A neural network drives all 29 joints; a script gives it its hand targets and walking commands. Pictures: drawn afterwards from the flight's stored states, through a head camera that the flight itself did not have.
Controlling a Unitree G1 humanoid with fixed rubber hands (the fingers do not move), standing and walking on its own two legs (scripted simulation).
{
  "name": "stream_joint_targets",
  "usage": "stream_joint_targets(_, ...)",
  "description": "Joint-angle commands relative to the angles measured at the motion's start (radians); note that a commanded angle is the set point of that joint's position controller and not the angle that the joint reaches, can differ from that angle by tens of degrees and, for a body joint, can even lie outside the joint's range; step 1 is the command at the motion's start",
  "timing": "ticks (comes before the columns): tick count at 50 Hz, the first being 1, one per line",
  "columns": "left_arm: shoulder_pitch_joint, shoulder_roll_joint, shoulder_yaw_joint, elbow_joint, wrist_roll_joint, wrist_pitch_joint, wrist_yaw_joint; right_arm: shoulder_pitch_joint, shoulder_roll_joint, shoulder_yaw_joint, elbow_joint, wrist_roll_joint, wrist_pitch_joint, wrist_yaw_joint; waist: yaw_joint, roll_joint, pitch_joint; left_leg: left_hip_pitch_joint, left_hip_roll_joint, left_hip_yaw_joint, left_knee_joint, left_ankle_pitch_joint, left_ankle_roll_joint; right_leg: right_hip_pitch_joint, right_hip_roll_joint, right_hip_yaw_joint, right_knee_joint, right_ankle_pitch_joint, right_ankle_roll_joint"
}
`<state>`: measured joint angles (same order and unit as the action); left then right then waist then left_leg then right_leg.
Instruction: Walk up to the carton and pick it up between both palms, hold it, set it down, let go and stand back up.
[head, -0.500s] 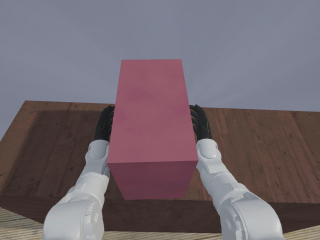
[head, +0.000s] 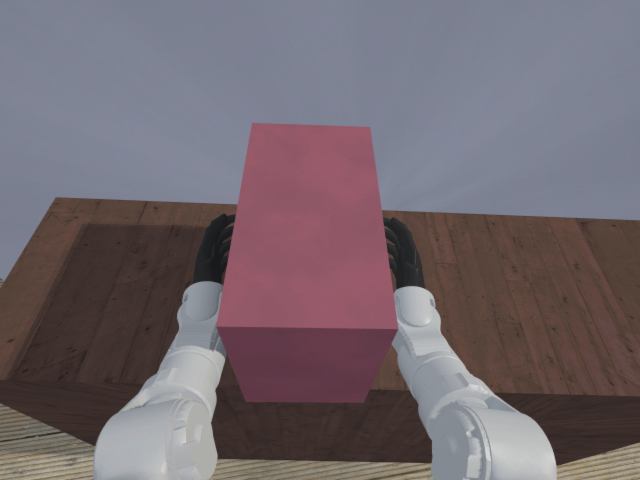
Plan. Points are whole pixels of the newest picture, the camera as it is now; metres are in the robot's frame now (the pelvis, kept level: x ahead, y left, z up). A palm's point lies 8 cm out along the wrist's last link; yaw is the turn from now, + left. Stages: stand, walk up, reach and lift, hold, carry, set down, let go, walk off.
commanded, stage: reach and lift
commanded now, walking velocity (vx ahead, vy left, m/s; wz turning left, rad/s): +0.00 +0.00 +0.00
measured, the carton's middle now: (308, 263) +0.41 +0.05 +0.01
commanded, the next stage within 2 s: none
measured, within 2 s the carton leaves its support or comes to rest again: leaves its support in 1.06 s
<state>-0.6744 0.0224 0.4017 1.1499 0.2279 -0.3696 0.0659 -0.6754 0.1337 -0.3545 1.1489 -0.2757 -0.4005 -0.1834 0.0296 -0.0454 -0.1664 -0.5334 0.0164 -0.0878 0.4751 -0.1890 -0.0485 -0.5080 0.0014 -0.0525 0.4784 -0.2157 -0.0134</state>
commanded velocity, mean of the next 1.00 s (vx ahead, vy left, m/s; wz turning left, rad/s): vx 0.00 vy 0.00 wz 0.00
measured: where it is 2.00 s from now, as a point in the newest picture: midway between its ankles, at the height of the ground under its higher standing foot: outside the picture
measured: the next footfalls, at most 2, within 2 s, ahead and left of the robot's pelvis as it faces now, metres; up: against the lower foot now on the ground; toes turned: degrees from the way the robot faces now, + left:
none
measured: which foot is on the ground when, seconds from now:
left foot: down 0.00-1.00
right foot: down 0.00-1.00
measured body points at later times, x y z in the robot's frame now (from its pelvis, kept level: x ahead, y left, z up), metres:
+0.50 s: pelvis +0.00 +0.00 +0.00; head +0.05 +0.02 +0.45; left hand +0.39 +0.18 +0.02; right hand +0.40 -0.09 +0.03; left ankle +0.02 +0.15 -0.73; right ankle +0.00 -0.11 -0.73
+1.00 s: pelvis +0.00 +0.00 +0.00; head +0.04 +0.02 +0.45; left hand +0.39 +0.18 +0.02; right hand +0.40 -0.08 +0.04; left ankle +0.02 +0.15 -0.73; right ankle +0.00 -0.11 -0.73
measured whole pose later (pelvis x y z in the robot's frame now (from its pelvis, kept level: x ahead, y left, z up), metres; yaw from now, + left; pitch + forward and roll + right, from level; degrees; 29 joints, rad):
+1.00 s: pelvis +0.00 +0.00 +0.00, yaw +0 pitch +14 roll +0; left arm -0.67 0.02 0.36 1.18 0.14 -0.40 0.10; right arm -0.68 0.13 -0.32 1.14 -0.27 -0.37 -0.22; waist 0.03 -0.05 -0.18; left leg -0.53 0.02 -0.09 0.48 -0.19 -0.05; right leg -0.51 0.00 -0.05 0.48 -0.22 -0.01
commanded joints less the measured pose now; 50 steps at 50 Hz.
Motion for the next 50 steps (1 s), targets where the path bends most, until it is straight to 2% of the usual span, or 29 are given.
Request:
stream_joint_targets(1,-0.617,-0.578,-0.219,-0.004,0.088,-0.059,-0.153,-0.592,0.66,0.255,-0.146,-0.192,-0.043,0.17,0.046,0.048,-0.508,0.106,-0.034,0.186,-0.063,0.231,0.01,0.55,-0.009,-0.006,-0.052,0.318,0.03)
stream_joint_targets(3,-0.579,-0.578,-0.226,-0.034,0.092,-0.066,-0.155,-0.569,0.667,0.289,-0.123,-0.189,-0.049,0.169,0.057,0.049,-0.521,0.068,-0.039,0.184,-0.051,0.295,0.008,0.592,-0.017,0.007,-0.018,0.456,0.041)
stream_joint_targets(6,-0.616,-0.555,-0.203,0.038,0.099,-0.064,-0.154,-0.596,0.661,0.261,-0.124,-0.205,-0.041,0.17,0.049,0.052,-0.507,0.076,-0.042,0.183,-0.059,0.25,0.009,0.575,-0.016,0.005,-0.034,0.403,0.036)
stream_joint_targets(8,-0.584,-0.607,-0.234,-0.002,0.084,-0.067,-0.151,-0.588,0.679,0.309,-0.143,-0.168,-0.047,0.172,0.066,0.064,-0.532,0.111,-0.039,0.181,-0.033,0.326,0.007,0.558,-0.005,0.008,-0.031,0.437,0.027)
stream_joint_targets(9,-0.602,-0.619,-0.256,0.011,0.083,-0.072,-0.147,-0.583,0.671,0.28,-0.128,-0.181,-0.046,0.171,0.035,0.081,-0.537,0.131,-0.032,0.165,-0.04,0.354,-0.003,0.509,0.005,-0.008,-0.043,0.412,0.023)
stream_joint_targets(11,-0.61,-0.563,-0.208,0.009,0.091,-0.073,-0.154,-0.595,0.688,0.312,-0.138,-0.179,-0.032,0.17,0.078,0.051,-0.495,0.062,-0.04,0.184,-0.054,0.237,0.017,0.577,-0.018,0.009,-0.035,0.377,0.033)
stream_joint_targets(13,-0.621,-0.601,-0.251,-0.045,0.082,-0.075,-0.147,-0.578,0.697,0.283,-0.116,-0.183,-0.038,0.167,0.04,0.073,-0.524,0.092,-0.041,0.176,-0.06,0.269,0.004,0.563,-0.011,0.004,-0.036,0.383,0.029)
stream_joint_targets(14,-0.636,-0.58,-0.231,-0.009,0.078,-0.079,-0.144,-0.616,0.701,0.302,-0.132,-0.181,-0.037,0.169,0.074,0.04,-0.535,0.061,-0.041,0.182,-0.061,0.227,0.018,0.564,-0.013,0.01,-0.028,0.354,0.038)
stream_joint_targets(15,-0.625,-0.588,-0.236,0.001,0.083,-0.069,-0.145,-0.596,0.677,0.272,-0.127,-0.185,-0.037,0.168,0.032,0.068,-0.536,0.07,-0.037,0.178,-0.066,0.223,0.011,0.562,-0.012,0.004,-0.039,0.348,0.034)
stream_joint_targets(16,-0.612,-0.573,-0.227,0.005,0.082,-0.068,-0.148,-0.612,0.68,0.285,-0.128,-0.164,-0.035,0.172,0.078,0.079,-0.508,0.073,-0.033,0.18,-0.062,0.24,0.012,0.548,-0.015,0.007,-0.041,0.351,0.035)
stream_joint_targets(17,-0.606,-0.579,-0.238,0.01,0.076,-0.074,-0.152,-0.592,0.703,0.314,-0.133,-0.16,-0.036,0.168,0.058,0.046,-0.522,0.072,-0.035,0.171,-0.062,0.276,0.018,0.588,-0.014,0.007,-0.026,0.427,0.043)
stream_joint_targets(19,-0.596,-0.581,-0.215,0.028,0.096,-0.068,-0.156,-0.566,0.688,0.287,-0.101,-0.193,-0.027,0.165,0.047,0.039,-0.473,0.077,-0.035,0.178,-0.068,0.262,0.016,0.581,-0.014,0.006,-0.038,0.406,0.045)
stream_joint_targets(20,-0.609,-0.617,-0.262,-0.023,0.067,-0.074,-0.149,-0.578,0.7,0.308,-0.114,-0.167,-0.039,0.165,0.043,0.072,-0.544,0.067,-0.038,0.178,-0.048,0.297,0.003,0.578,-0.01,0.007,-0.029,0.443,0.036)
stream_joint_targets(23,-0.588,-0.571,-0.226,0.027,0.097,-0.071,-0.152,-0.555,0.711,0.328,-0.121,-0.158,-0.036,0.164,0.062,0.071,-0.526,0.066,-0.044,0.176,-0.038,0.282,0.011,0.595,-0.016,0.014,-0.027,0.445,0.037)
stream_joint_targets(26,-0.623,-0.617,-0.284,-0.028,0.078,-0.063,-0.14,-0.566,0.677,0.299,-0.082,-0.152,-0.036,0.165,0.035,0.105,-0.516,0.09,-0.033,0.157,-0.058,0.28,0.0,0.537,0.001,0.003,-0.045,0.376,0.02)
stream_joint_targets(28,-0.608,-0.619,-0.273,0.011,0.074,-0.072,-0.146,-0.572,0.707,0.329,-0.117,-0.155,-0.04,0.166,0.038,0.07,-0.511,0.093,-0.036,0.16,-0.04,0.296,0.007,0.539,-0.003,0.01,-0.039,0.384,0.033)
stream_joint_targets(29,-0.598,-0.6,-0.258,0.015,0.075,-0.079,-0.146,-0.556,0.71,0.334,-0.106,-0.156,-0.03,0.168,0.066,0.084,-0.518,0.107,-0.035,0.173,-0.043,0.3,0.004,0.53,0.0,0.002,-0.041,0.351,0.033)
stream_joint_targets(32,-0.671,-0.635,-0.316,-0.03,0.032,-0.084,-0.141,-0.618,0.726,0.346,-0.144,-0.132,-0.049,0.159,0.047,0.078,-0.607,0.084,-0.032,0.164,-0.031,0.28,0.005,0.536,-0.002,0.014,-0.029,0.399,0.03)
stream_joint_targets(34,-0.625,-0.612,-0.296,-0.025,0.054,-0.082,-0.142,-0.567,0.718,0.346,-0.094,-0.132,-0.035,0.162,0.057,0.089,-0.562,0.09,-0.032,0.162,-0.04,0.306,0.002,0.55,0.001,0.01,-0.03,0.397,0.028)
stream_joint_targets(35,-0.617,-0.629,-0.319,-0.008,0.042,-0.074,-0.142,-0.562,0.711,0.351,-0.092,-0.132,-0.033,0.156,0.036,0.076,-0.564,0.102,-0.035,0.157,-0.037,0.312,0.0,0.56,0.002,0.015,-0.039,0.408,0.027)
stream_joint_targets(36,-0.619,-0.604,-0.271,0.021,0.062,-0.079,-0.146,-0.568,0.737,0.383,-0.089,-0.126,-0.021,0.158,0.078,0.057,-0.538,0.059,-0.039,0.168,-0.037,0.277,0.009,0.569,-0.001,0.018,-0.026,0.402,0.035)
stream_joint_targets(37,-0.613,-0.632,-0.303,-0.011,0.057,-0.074,-0.137,-0.575,0.721,0.355,-0.089,-0.12,-0.03,0.158,0.054,0.094,-0.537,0.095,-0.034,0.158,-0.051,0.317,-0.002,0.563,0.004,0.012,-0.026,0.418,0.029)
stream_joint_targets(38,-0.617,-0.647,-0.331,-0.014,0.053,-0.071,-0.136,-0.6,0.721,0.365,-0.101,-0.109,-0.035,0.155,0.057,0.12,-0.563,0.109,-0.034,0.151,-0.039,0.357,-0.012,0.54,0.011,0.003,-0.03,0.418,0.028)
stream_joint_targets(41,-0.667,-0.637,-0.34,-0.03,0.035,-0.077,-0.129,-0.622,0.711,0.366,-0.126,-0.096,-0.029,0.151,0.033,0.099,-0.584,0.097,-0.034,0.155,-0.021,0.281,-0.003,0.513,0.011,0.009,-0.035,0.363,0.029)
stream_joint_targets(44,-0.655,-0.655,-0.353,-0.062,0.032,-0.079,-0.128,-0.611,0.729,0.403,-0.115,-0.072,-0.032,0.148,0.06,0.103,-0.603,0.137,-0.032,0.148,-0.009,0.367,-0.007,0.523,0.01,0.01,-0.036,0.414,0.026)
stream_joint_targets(45,-0.671,-0.637,-0.376,-0.084,0.019,-0.086,-0.13,-0.608,0.727,0.422,-0.137,-0.073,-0.034,0.14,0.042,0.104,-0.654,0.143,-0.036,0.147,-0.002,0.383,-0.008,0.535,0.014,0.016,-0.034,0.451,0.027)
stream_joint_targets(47,-0.684,-0.686,-0.384,-0.097,0.015,-0.096,-0.124,-0.681,0.758,0.476,-0.202,-0.054,-0.052,0.142,0.072,0.089,-0.72,0.113,-0.04,0.14,0.016,0.399,-0.011,0.572,0.016,0.021,-0.009,0.476,0.028)
stream_joint_targets(48,-0.728,-0.699,-0.42,-0.138,0.002,-0.096,-0.121,-0.697,0.743,0.464,-0.211,-0.054,-0.065,0.135,0.031,0.096,-0.775,0.135,-0.037,0.13,0.013,0.428,-0.019,0.571,0.019,0.014,-0.009,0.506,0.029)
stream_joint_targets(50,-0.712,-0.662,-0.4,-0.12,0.012,-0.097,-0.122,-0.685,0.745,0.451,-0.204,-0.058,-0.062,0.124,0.039,0.1,-0.735,0.13,-0.042,0.129,0.021,0.406,-0.014,0.576,0.011,0.025,-0.019,0.512,0.034)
